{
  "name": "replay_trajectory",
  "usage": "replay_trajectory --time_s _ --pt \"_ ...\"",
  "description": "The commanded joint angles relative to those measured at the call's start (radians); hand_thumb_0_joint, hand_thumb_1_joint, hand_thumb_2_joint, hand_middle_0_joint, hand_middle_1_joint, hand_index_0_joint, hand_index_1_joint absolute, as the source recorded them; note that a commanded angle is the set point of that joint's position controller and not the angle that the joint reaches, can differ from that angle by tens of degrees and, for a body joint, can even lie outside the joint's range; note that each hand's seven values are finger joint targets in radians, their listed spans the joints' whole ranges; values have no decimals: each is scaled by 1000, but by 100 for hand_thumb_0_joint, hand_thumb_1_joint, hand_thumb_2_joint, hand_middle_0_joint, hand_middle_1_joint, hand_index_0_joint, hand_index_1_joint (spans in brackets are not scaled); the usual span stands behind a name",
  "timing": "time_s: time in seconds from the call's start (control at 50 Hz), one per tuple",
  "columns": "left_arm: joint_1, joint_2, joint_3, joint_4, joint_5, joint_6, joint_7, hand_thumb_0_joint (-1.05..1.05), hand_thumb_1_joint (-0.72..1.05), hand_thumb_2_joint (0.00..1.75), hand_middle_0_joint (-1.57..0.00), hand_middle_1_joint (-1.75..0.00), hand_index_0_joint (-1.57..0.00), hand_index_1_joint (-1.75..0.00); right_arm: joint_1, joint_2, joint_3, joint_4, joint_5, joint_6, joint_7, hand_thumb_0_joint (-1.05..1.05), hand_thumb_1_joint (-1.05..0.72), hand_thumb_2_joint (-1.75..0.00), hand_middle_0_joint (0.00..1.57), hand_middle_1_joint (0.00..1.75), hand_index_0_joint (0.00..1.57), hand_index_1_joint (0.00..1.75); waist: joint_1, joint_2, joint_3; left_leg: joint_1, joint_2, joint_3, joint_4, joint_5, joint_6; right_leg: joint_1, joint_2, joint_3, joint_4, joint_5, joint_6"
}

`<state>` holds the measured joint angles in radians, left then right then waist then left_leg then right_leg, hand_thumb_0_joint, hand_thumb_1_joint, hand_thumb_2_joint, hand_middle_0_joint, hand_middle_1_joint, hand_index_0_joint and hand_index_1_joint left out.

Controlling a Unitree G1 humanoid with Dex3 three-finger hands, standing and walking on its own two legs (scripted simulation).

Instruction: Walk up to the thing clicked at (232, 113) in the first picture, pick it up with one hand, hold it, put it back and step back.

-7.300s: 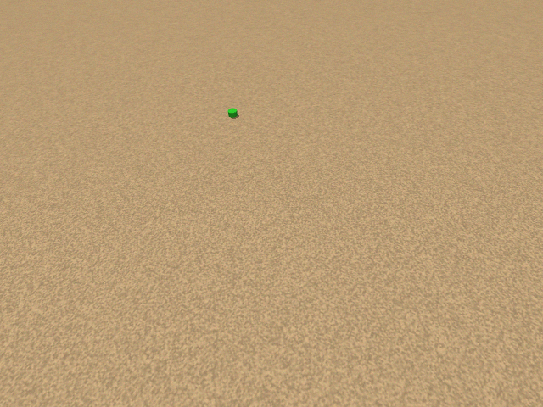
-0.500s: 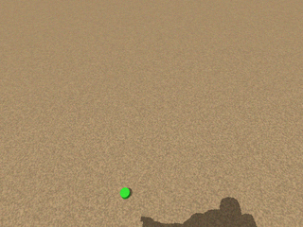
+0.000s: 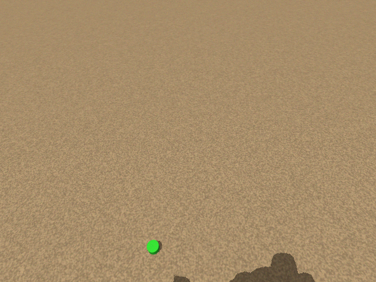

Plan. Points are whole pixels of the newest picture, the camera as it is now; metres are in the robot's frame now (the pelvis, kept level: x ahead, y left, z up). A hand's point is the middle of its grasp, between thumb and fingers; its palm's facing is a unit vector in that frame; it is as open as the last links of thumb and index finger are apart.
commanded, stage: stand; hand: left
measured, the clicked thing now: (153, 247) +0.44 +0.25 -0.76
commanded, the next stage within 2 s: none
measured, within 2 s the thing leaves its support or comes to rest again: neither
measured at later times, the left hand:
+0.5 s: hand out of the picture +0.08 +0.24 -0.15, palm faces -0.01 -0.94 -0.35, open 7.4 cm
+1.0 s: hand out of the picture +0.10 +0.23 -0.15, palm faces -0.01 -0.94 -0.34, open 7.4 cm
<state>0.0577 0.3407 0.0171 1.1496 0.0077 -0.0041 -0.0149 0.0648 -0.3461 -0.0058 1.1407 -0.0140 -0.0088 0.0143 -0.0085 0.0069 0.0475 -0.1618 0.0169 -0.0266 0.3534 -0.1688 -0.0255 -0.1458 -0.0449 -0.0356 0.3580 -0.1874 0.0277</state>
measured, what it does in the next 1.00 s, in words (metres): stands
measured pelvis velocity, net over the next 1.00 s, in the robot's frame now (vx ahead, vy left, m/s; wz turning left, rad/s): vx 0.02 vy -0.02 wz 0.00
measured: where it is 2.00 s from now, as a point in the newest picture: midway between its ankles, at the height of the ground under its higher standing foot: outside the picture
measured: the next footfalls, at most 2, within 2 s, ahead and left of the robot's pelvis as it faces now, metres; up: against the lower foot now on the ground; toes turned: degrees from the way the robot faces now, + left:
none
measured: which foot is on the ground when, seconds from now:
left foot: down 0.00-1.00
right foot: down 0.00-1.00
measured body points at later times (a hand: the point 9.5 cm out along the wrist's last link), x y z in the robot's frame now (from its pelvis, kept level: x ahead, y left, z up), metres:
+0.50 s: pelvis +0.01 -0.01 +0.00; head +0.02 -0.02 +0.45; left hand +0.08 +0.29 -0.13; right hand +0.09 -0.31 -0.14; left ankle +0.02 +0.13 -0.75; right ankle +0.00 -0.14 -0.75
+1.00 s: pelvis +0.02 -0.02 +0.00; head +0.03 -0.03 +0.45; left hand +0.10 +0.28 -0.13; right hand +0.10 -0.32 -0.14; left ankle +0.02 +0.13 -0.75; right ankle +0.00 -0.14 -0.75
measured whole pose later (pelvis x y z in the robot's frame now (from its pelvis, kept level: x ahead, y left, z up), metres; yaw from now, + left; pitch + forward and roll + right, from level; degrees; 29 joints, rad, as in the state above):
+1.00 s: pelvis +0.02 -0.02 +0.00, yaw +0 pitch -1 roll +0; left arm 0.09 0.34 0.01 1.14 0.01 -0.01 -0.01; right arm 0.09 -0.36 0.00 1.14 -0.01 0.00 0.01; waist -0.01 0.02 0.05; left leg -0.12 0.05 -0.04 0.32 -0.18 -0.05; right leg -0.11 -0.02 -0.05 0.34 -0.20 0.00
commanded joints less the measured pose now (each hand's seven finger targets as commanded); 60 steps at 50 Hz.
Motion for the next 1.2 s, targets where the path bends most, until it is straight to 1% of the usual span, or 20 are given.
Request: replay_trajectory --time_s 0.0,0.06,0.1,0.14,0.16,0.26,0.3,0.38,0.4,0.46,0.62,0.64,0.68,0.72,0.76,0.88,0.94,1.0,1.04,1.18 --pt "-29 215 34 -54 2 -27 16 0 90 90 -20 -30 -20 -30 -51 -218 -38 -63 0 -28 -16 0 -90 -90 20 30 20 30 7 9 -90 18 110 -81 -67 107 29 36 -92 85 -65 78 -37" --pt "-30 216 32 -59 2 -30 16 0 90 90 -20 -30 -20 -30 -41 -218 -39 -62 2 -27 -15 0 -90 -90 20 30 20 30 1 0 -91 23 111 -82 -67 117 29 40 -94 83 -70 82 -35" --pt "-26 220 35 -59 2 -30 17 0 90 90 -20 -30 -20 -30 -40 -220 -38 -62 1 -27 -16 0 -90 -90 20 30 20 30 4 -1 -100 15 114 -78 -67 130 30 66 -96 84 -64 109 -36" --pt "-17 222 33 -57 4 -28 17 0 90 90 -20 -30 -20 -30 -45 -217 -37 -64 3 -27 -15 0 -90 -90 20 30 20 30 4 -3 -94 33 111 -78 -70 114 27 41 -93 82 -72 86 -36" --pt "-18 222 34 -60 3 -30 19 0 90 90 -20 -30 -20 -30 -48 -219 -38 -65 1 -26 -15 0 -90 -90 20 30 20 30 6 -8 -100 39 113 -76 -62 132 29 45 -96 82 -71 102 -35" --pt "-13 222 31 -59 3 -26 18 0 90 90 -20 -30 -20 -30 -43 -220 -36 -61 2 -20 -14 0 -90 -90 20 30 20 30 5 -7 -79 15 106 -75 -73 61 27 37 -91 82 -81 46 -36" --pt "-3 222 31 -59 2 -28 18 0 90 90 -20 -30 -20 -30 -42 -218 -33 -59 3 -23 -14 0 -90 -90 20 30 20 30 8 -3 -91 35 113 -75 -68 122 28 43 -95 84 -74 103 -38" --pt "1 225 31 -59 1 -29 19 0 90 90 -20 -30 -20 -30 -48 -220 -33 -58 3 -24 -16 0 -90 -90 20 30 20 30 12 -10 -108 61 117 -74 -55 183 26 52 -98 82 -65 155 -37" --pt "-2 223 32 -59 1 -29 20 0 90 90 -20 -30 -20 -30 -33 -224 -34 -58 3 -23 -17 0 -90 -90 20 30 20 30 6 -13 -117 50 114 -67 -48 183 28 70 -98 80 -69 167 -35" --pt "9 224 32 -55 2 -29 21 0 90 90 -20 -30 -20 -30 -36 -221 -32 -55 5 -20 -18 0 -90 -90 20 30 20 30 10 -16 -104 59 113 -67 -50 169 28 61 -98 80 -70 170 -35" --pt "-6 229 35 -57 1 -26 20 0 90 90 -20 -30 -20 -30 -22 -216 -28 -54 5 -16 -17 0 -90 -90 20 30 20 30 6 -18 -66 25 106 -70 -67 84 22 40 -91 84 -92 69 -35" --pt "-11 231 35 -62 2 -27 20 0 90 90 -20 -30 -20 -30 -16 -216 -27 -54 2 -17 -17 0 -90 -90 20 30 20 30 5 -13 -74 19 111 -69 -66 110 23 61 -95 86 -86 104 -38" --pt "0 225 36 -59 0 -25 19 0 90 90 -20 -30 -20 -30 -20 -220 -27 -54 3 -19 -19 0 -90 -90 20 30 20 30 12 4 -74 23 111 -70 -68 123 20 60 -92 83 -80 114 -37" --pt "-8 227 36 -61 2 -26 21 0 90 90 -20 -30 -20 -30 -18 -221 -29 -57 5 -18 -20 0 -90 -90 20 30 20 30 9 -7 -95 33 116 -69 -58 154 24 77 -95 82 -74 146 -39" --pt "-6 228 37 -62 0 -26 19 0 90 90 -20 -30 -20 -30 -12 -218 -26 -57 4 -18 -20 0 -90 -90 20 30 20 30 8 -9 -92 35 112 -66 -62 155 21 71 -92 80 -78 140 -39" --pt "-1 225 36 -65 0 -29 21 0 90 90 -20 -30 -20 -30 -9 -224 -28 -59 5 -19 -22 0 -90 -90 20 30 20 30 11 -3 -116 54 119 -63 -45 220 24 100 -98 79 -69 230 -41" --pt "-4 224 37 -64 1 -27 23 0 90 90 -20 -30 -20 -30 -10 -220 -27 -62 4 -18 -24 0 -90 -90 20 30 20 30 9 -12 -107 57 119 -60 -45 216 22 90 -96 74 -67 229 -39" --pt "-9 224 36 -62 0 -25 21 0 90 90 -20 -30 -20 -30 -4 -219 -26 -58 5 -16 -23 0 -90 -90 20 30 20 30 6 -12 -80 41 114 -61 -63 154 21 71 -91 76 -82 155 -38" --pt "0 225 36 -62 0 -25 21 0 90 90 -20 -30 -20 -30 -10 -221 -26 -60 5 -16 -22 0 -90 -90 20 30 20 30 12 -4 -80 48 115 -63 -60 174 23 72 -92 78 -82 173 -40" --pt "-2 226 36 -65 2 -24 20 0 90 90 -20 -30 -20 -30 -4 -222 -26 -62 4 -17 -23 0 -90 -90 20 30 20 30 9 -5 -79 48 115 -60 -68 145 26 64 -91 81 -86 138 -40"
